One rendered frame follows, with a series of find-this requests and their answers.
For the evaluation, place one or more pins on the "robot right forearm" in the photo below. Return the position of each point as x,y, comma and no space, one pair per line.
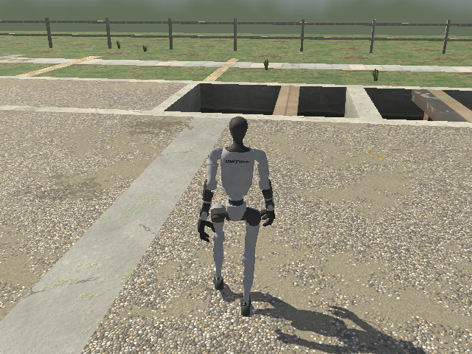
268,198

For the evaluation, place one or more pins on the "robot right foot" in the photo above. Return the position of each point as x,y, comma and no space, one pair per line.
245,310

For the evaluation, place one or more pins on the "left robot shin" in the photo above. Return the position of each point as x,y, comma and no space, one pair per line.
218,256

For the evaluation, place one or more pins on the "robot left forearm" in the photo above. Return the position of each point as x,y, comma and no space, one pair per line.
205,203

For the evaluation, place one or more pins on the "robot left hand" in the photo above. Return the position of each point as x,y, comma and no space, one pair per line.
201,225

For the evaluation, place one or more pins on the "robot right upper arm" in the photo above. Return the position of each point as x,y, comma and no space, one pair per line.
260,156

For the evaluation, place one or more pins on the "robot right hand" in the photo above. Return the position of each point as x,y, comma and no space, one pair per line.
267,214

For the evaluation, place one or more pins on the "robot left upper arm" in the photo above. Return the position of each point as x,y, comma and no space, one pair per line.
212,167

